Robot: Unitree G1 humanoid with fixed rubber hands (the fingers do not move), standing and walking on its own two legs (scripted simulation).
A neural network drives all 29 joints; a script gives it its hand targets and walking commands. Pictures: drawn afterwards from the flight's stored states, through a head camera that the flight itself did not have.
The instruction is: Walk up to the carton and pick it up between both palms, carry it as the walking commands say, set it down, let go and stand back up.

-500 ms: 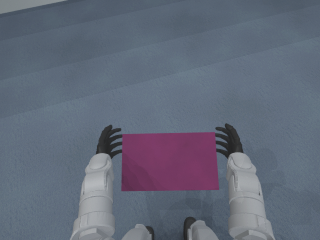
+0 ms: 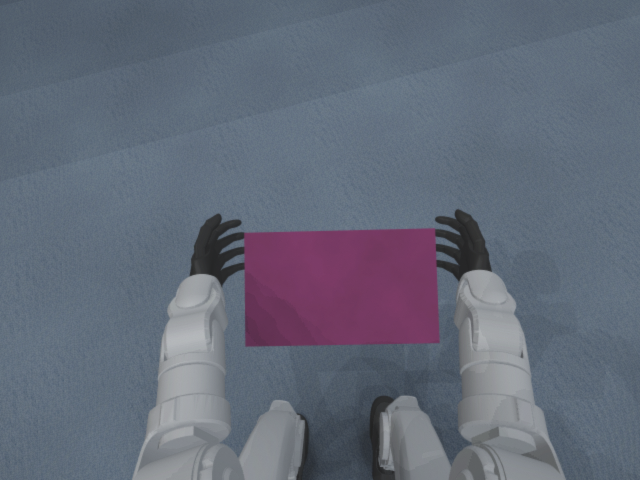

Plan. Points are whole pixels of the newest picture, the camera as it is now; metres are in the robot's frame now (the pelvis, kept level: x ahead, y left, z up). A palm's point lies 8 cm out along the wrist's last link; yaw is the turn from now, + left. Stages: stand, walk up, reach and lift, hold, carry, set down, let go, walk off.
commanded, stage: set down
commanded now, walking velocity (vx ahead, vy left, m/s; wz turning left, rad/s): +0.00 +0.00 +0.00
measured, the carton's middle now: (338, 282) +0.39 +0.01 -0.16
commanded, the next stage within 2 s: none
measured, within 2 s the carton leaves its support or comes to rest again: neither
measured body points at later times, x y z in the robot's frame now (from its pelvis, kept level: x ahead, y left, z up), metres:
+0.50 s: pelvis -0.02 +0.00 -0.08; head +0.20 -0.02 +0.32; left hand +0.40 +0.17 -0.15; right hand +0.42 -0.17 -0.16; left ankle +0.03 +0.12 -0.64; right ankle +0.08 -0.11 -0.64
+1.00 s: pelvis -0.04 +0.00 -0.16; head +0.22 -0.03 +0.21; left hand +0.42 +0.17 -0.24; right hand +0.44 -0.17 -0.25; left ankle +0.03 +0.12 -0.64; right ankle +0.08 -0.11 -0.64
